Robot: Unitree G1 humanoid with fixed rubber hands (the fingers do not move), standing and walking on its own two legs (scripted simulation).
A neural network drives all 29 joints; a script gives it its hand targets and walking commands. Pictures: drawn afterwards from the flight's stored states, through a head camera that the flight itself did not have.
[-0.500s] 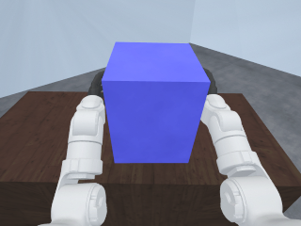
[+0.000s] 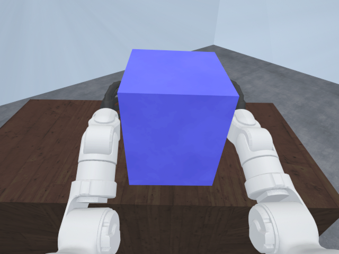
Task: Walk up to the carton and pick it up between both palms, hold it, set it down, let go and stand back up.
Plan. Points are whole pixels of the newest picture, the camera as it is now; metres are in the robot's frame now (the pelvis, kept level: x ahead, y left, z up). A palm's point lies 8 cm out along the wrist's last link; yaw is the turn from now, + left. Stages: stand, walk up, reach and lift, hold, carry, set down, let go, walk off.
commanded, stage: hold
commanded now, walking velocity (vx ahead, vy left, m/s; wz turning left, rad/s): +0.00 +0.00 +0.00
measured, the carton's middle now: (172, 117) +0.40 +0.02 +0.19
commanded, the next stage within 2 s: none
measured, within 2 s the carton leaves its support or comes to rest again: neither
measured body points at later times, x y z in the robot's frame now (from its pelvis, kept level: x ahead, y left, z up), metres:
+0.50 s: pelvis +0.00 +0.00 +0.00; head -0.04 +0.02 +0.45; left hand +0.39 +0.18 +0.20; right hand +0.41 -0.12 +0.21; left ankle +0.06 +0.14 -0.74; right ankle +0.03 -0.10 -0.74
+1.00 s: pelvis +0.00 +0.00 +0.00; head -0.04 +0.02 +0.45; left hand +0.39 +0.18 +0.21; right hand +0.41 -0.12 +0.22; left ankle +0.06 +0.14 -0.74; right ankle +0.03 -0.10 -0.74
